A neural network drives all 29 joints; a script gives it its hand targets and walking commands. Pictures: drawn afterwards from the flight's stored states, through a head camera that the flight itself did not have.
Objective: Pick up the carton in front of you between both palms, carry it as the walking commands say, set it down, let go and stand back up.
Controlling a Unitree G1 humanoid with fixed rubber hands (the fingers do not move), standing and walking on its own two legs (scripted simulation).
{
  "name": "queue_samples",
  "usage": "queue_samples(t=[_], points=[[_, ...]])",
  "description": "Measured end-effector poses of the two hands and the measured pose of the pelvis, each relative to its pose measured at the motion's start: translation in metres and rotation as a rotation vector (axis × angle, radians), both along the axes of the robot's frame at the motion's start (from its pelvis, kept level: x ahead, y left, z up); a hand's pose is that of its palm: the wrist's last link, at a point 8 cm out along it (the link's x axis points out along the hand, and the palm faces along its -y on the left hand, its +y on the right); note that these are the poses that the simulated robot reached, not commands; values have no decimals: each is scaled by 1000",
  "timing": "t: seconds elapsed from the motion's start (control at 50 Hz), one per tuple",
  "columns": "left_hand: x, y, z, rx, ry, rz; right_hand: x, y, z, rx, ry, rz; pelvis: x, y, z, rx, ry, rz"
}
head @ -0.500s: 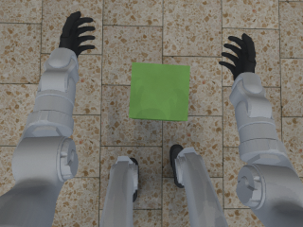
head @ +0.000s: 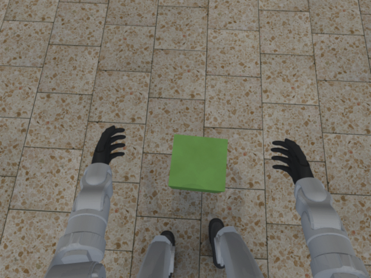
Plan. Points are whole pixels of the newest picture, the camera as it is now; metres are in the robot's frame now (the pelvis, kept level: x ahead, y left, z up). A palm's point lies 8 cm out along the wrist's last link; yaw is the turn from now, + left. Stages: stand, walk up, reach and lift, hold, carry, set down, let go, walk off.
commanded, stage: let go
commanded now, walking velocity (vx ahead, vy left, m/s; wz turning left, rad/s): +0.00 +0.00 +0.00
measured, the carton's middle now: (197, 166) +0.42 -0.04 -0.58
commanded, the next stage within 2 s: stand in 0.96 s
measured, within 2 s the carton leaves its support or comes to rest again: neither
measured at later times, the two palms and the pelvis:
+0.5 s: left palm (57, 233) +0.24 +0.23 -0.01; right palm (347, 245) +0.20 -0.24 +0.00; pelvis +0.05 +0.00 +0.07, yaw -2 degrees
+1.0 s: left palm (49, 256) +0.21 +0.24 -0.01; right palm (352, 245) +0.20 -0.24 +0.00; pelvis +0.05 +0.00 +0.06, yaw -2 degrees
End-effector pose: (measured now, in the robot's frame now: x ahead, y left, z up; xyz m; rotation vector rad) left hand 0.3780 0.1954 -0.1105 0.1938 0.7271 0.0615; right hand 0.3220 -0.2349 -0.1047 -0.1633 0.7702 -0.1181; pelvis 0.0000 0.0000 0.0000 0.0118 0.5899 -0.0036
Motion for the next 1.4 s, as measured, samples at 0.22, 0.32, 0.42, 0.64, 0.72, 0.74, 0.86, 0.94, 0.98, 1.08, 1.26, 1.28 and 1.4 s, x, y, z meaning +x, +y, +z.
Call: queue_samples(t=[0.22,0.32,0.42,0.64,0.72,0.74,0.86,0.94,0.98,1.08,1.26,1.28,1.4], points=[[-55,7,52,-3,16,-23,-63,-11,58,12,16,-5,31,-7,37,-8,-210,-14],[-86,14,71,-5,29,-31,-95,-8,81,11,21,-16,43,-5,52,-15,-318,-20],[-116,24,90,-7,34,-29,-117,-4,98,11,25,-17,50,-1,63,-25,-431,-24],[-160,46,113,-3,57,-10,-116,10,105,19,16,23,52,12,68,-33,-613,-23],[-164,47,114,-7,64,-8,-114,13,105,16,18,30,50,13,67,-33,-650,-20],[-165,47,114,-8,64,-9,-114,14,105,15,20,30,49,13,67,-33,-657,-19],[-165,42,111,-7,58,0,-119,7,107,-14,42,13,47,11,66,-35,-677,-24],[-167,38,108,-3,57,3,-121,0,108,-36,51,-6,46,7,64,-34,-679,-29],[-168,38,106,15,58,1,-122,-5,107,-51,50,-11,46,6,63,-33,-668,-27],[-180,65,97,130,120,26,-131,-28,93,-121,71,-23,46,3,61,-28,-619,-21],[-196,94,97,216,199,71,-144,-52,77,-158,156,-21,53,-1,62,-21,-596,-14],[-196,95,97,218,204,73,-144,-53,76,-159,163,-20,54,-2,62,-20,-596,-13],[-197,92,93,211,225,84,-145,-56,72,-163,192,-12,58,-4,63,-18,-601,-7]])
